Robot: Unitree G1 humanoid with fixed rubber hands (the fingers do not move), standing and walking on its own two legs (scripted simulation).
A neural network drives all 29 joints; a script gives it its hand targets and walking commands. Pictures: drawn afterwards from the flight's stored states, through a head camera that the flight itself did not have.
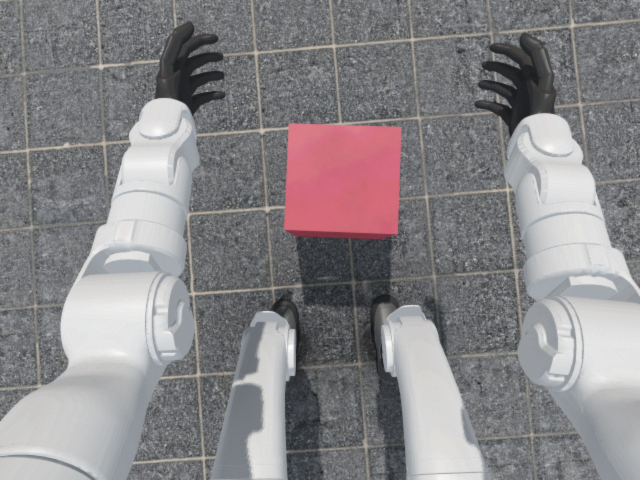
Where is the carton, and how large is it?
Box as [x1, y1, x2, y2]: [284, 123, 400, 239]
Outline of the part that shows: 289,123 284,229 294,235 300,236 380,239 396,234 398,212 400,127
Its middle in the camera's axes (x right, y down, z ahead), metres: +0.05 -0.11 +0.85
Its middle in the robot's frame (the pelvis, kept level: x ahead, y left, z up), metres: +0.48 -0.02 -0.51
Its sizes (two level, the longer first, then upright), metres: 0.210 0.200 0.250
